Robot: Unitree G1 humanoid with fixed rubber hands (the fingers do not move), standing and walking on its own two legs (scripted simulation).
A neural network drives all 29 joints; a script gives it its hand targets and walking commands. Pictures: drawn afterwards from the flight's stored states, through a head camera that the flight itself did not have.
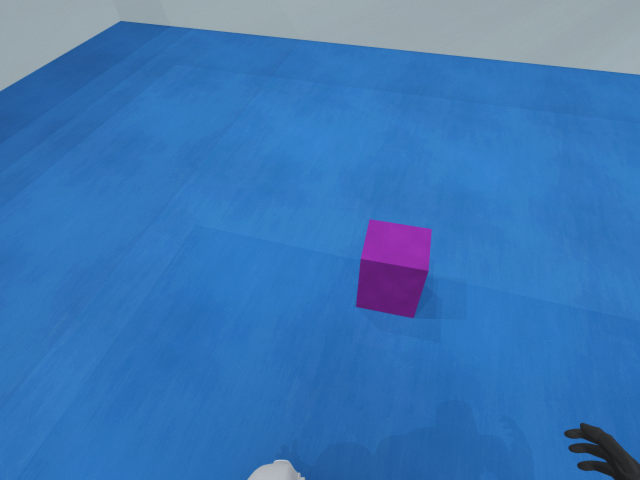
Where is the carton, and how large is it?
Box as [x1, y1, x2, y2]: [356, 219, 431, 317]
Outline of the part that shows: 370,219 360,260 356,306 413,317 428,270 431,229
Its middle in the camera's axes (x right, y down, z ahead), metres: +0.25 +0.10 +1.37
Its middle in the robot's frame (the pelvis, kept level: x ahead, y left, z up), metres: +0.90 -0.15 -0.62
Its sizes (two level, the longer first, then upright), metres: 0.211 0.181 0.283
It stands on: the floor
